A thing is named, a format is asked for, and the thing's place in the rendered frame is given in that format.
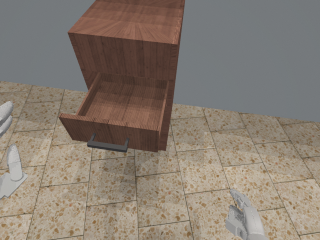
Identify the handle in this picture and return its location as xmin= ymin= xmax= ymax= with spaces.
xmin=87 ymin=133 xmax=130 ymax=153

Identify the drawer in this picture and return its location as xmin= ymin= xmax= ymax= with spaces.
xmin=58 ymin=72 xmax=169 ymax=153

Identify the cabinet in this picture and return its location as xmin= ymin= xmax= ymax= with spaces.
xmin=67 ymin=0 xmax=185 ymax=151

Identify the right robot hand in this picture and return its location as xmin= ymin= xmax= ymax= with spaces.
xmin=225 ymin=188 xmax=265 ymax=240

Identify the left robot hand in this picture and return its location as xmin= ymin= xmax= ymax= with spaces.
xmin=0 ymin=101 xmax=28 ymax=200

